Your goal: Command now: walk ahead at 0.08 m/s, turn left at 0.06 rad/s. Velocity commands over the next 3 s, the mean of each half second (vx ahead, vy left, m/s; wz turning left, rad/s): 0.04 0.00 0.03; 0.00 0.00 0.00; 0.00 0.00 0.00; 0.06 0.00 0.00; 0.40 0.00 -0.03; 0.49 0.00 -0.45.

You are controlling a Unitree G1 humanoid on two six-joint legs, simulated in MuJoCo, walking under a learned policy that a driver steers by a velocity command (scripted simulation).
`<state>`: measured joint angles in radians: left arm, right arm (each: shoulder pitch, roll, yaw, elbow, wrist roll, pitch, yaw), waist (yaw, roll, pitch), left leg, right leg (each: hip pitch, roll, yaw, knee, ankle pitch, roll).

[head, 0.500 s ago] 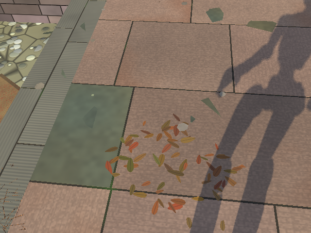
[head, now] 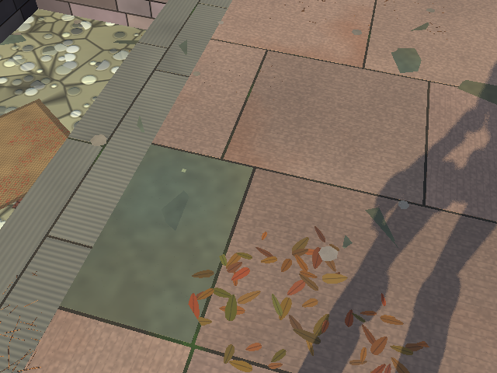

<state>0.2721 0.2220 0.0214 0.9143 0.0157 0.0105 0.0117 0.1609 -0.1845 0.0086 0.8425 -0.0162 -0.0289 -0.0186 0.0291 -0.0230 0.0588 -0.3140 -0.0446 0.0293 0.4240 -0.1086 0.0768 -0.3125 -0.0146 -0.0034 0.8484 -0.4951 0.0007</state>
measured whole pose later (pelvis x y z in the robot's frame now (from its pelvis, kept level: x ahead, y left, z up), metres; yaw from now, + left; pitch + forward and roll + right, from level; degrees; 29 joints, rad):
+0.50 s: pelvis +0.03 -0.02 +0.00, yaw +0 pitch -2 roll +0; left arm 0.29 0.17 0.00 1.08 0.01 -0.01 0.04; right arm 0.27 -0.19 -0.01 1.09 -0.01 0.00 -0.03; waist -0.01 0.00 0.02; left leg -0.22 -0.04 0.02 0.37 -0.13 0.04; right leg -0.13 0.01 -0.01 0.40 -0.25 -0.02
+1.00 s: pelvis +0.04 -0.03 +0.00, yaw +0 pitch -2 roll +0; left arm 0.32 0.13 -0.01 1.14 0.01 -0.01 0.05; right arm 0.27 -0.14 0.00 1.17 -0.01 0.00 -0.04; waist 0.00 0.00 0.02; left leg -0.20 -0.03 0.01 0.39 -0.16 0.03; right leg -0.10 0.02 -0.01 0.39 -0.27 -0.03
